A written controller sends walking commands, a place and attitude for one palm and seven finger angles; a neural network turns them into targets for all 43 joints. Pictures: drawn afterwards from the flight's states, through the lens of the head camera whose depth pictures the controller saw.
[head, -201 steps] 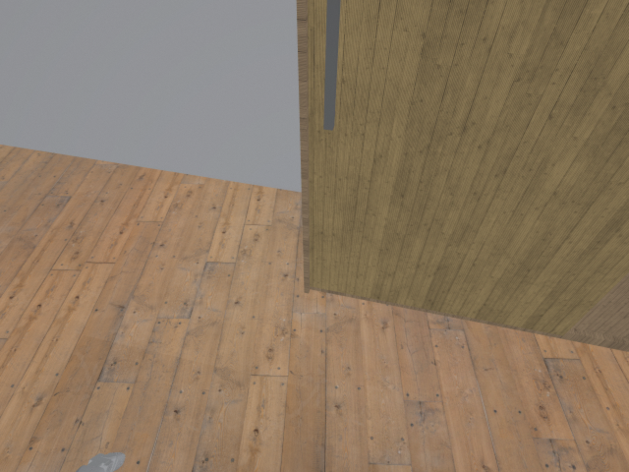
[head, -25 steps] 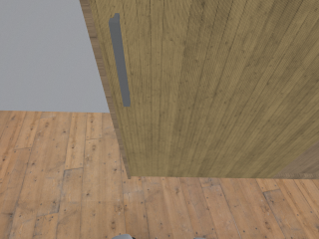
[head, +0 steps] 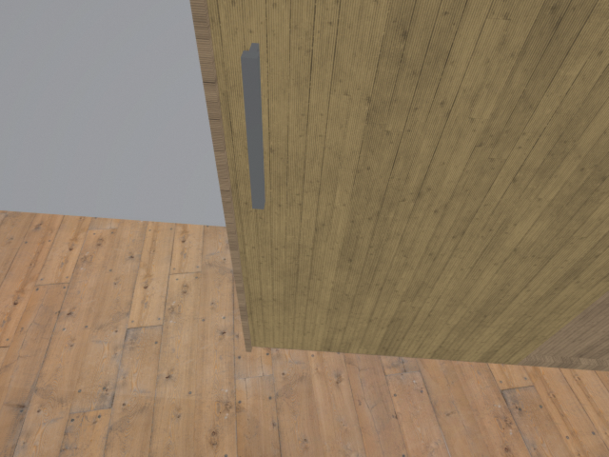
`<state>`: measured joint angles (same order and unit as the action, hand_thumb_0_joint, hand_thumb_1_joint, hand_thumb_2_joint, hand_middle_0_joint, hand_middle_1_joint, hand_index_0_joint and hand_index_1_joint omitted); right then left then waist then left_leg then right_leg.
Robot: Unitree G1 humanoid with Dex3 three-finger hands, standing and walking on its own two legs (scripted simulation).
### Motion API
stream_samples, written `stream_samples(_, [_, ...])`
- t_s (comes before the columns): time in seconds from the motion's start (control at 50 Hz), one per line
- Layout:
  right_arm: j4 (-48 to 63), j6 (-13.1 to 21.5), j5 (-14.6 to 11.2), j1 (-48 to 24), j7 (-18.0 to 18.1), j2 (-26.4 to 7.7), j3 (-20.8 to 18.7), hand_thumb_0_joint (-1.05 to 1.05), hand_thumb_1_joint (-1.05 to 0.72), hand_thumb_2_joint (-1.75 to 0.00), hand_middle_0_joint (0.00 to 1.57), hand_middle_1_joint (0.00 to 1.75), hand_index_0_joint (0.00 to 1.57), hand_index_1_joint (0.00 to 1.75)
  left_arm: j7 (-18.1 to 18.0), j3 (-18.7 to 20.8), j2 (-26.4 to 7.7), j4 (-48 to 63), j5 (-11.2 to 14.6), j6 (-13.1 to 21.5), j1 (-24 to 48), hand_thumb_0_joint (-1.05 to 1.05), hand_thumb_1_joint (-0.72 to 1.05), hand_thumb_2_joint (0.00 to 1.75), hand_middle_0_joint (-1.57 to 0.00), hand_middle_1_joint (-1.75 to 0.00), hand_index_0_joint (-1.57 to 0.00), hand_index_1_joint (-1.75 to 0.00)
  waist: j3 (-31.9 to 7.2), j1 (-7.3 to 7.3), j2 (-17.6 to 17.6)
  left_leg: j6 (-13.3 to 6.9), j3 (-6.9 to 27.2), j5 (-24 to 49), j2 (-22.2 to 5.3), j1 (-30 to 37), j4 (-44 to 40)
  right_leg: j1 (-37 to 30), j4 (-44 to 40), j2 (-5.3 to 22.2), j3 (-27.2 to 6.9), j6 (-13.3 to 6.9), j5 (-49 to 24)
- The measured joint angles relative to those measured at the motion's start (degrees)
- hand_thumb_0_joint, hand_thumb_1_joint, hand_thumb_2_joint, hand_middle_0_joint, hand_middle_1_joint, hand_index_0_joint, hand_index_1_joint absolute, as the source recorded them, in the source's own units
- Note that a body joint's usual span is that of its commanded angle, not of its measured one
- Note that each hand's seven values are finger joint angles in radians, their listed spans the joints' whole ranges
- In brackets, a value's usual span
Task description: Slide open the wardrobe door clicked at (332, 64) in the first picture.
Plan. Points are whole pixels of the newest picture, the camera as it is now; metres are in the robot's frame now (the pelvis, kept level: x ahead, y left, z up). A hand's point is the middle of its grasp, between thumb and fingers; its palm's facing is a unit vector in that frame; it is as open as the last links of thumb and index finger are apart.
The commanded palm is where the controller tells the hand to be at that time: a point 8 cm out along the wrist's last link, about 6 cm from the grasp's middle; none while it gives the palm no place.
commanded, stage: come to a stop and stand still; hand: left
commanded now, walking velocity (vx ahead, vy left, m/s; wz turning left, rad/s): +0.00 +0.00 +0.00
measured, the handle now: (257, 136) +0.54 +0.13 +0.13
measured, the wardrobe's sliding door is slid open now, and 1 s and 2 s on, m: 0.00 0.00 0.00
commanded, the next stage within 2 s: look again from close up in 1.14 s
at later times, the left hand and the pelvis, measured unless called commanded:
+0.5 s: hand out of the picture +0.00 +0.16 -0.17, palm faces +0.02 -0.98 -0.21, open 7.4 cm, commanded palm none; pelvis +0.01 -0.01 +0.00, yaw +0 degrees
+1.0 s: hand out of the picture +0.03 +0.13 -0.16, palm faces +0.02 -0.97 -0.24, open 7.3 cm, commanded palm none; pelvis +0.01 -0.05 +0.00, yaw +0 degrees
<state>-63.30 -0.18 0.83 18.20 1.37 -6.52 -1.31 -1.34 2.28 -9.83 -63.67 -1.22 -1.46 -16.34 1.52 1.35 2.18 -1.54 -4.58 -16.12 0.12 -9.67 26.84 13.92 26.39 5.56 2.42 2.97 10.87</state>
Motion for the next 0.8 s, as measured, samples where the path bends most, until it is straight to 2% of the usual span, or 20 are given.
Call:
stream_samples(0.08, [-1.3, 0.1, -0.01, -0.68, 0.42, 0.48, 0.3, 0.01, -0.92, -0.89, 0.2, 0.3, 0.2, 0.3, 0.01, -0.76, 0.64, -1.69, 0.05, 0.46, -0.12, 0.0, 0.91, 0.9, -0.2, -0.3, -0.19, -0.3, 0.03, -0.12, -0.56, -0.13, -0.17, 0.37, 0.16, 1.38, -1.26, -1.51, -1.59, 0.09, -0.09, 0.87, -0.43])
stream_samples(0.28, [-2.15, 0.89, -0.37, -1.27, 0.41, -0.21, 0.26, 0.01, -0.92, -0.89, 0.2, 0.3, 0.2, 0.3, -0.25, -1.72, 2.52, -3.15, 0.13, 1.23, -0.43, 0.0, 0.91, 0.9, -0.2, -0.3, -0.19, -0.3, 0.1, -0.66, -1.5, 0.11, -0.6, 0.94, 0.04, 3.03, -3.24, -2.59, -2.82, -0.16, -0.43, 0.74, -0.72])
stream_samples(0.4, [0.92, 1.16, -0.08, -0.46, -0.32, -1.4, 0.85, 0.01, -0.92, -0.89, 0.2, 0.3, 0.2, 0.3, -1.01, -2.82, 2.76, -2.03, 0.02, 2.07, -0.25, 0.0, 0.91, 0.9, -0.2, -0.3, -0.2, -0.3, 0.26, -1.41, -2.55, 0.5, 0.04, -0.89, -0.49, -0.04, 1.04, 0.08, 1.11, -0.36, 0.1, -0.11, 1.16])
stream_samples(0.48, [2.97, 1.32, 0.09, 0.54, -0.3, -2.39, 1.12, 0.01, -0.91, -0.89, 0.2, 0.3, 0.2, 0.3, -0.43, -3.09, 2.54, -1.25, 0.09, 2.23, -0.47, 0.0, 0.91, 0.9, -0.2, -0.3, -0.2, -0.3, -0.3, -1.33, -4.23, 0.63, 0.4, -2.06, -0.39, -0.37, 2.73, 0.78, 3.85, -0.11, 0.3, -0.23, 3.06])
stream_samples(0.62, [3.13, 1.14, 0.14, 0.21, -0.23, -3.46, 1.47, 0.01, -0.92, -0.89, 0.2, 0.3, 0.2, 0.3, -0.14, -2.89, 1.81, -0.74, 0.34, 2.28, -0.06, 0.0, 0.91, 0.9, -0.2, -0.3, -0.2, -0.3, -0.72, -1.59, -5.64, 1.61, 0.41, -1.66, -0.86, 1.47, 1.18, 0.03, 4.52, -0.61, 0.34, -0.98, 3.95])
stream_samples(0.8, [1.92, 1.03, 0.18, -0.73, -0.31, -3.76, 1.63, 0.0, -0.91, -0.89, 0.2, 0.3, 0.2, 0.3, -0.01, -2.58, 1.58, 0.18, 0.43, 2.55, 1.74, 0.0, 0.91, 0.9, -0.2, -0.3, -0.2, -0.3, -0.11, -1.7, -5.57, 3.17, 0.82, -0.39, -2.14, 2.4, -0.91, -0.3, 3.85, -1.93, 0.94, -2.52, 3.72])
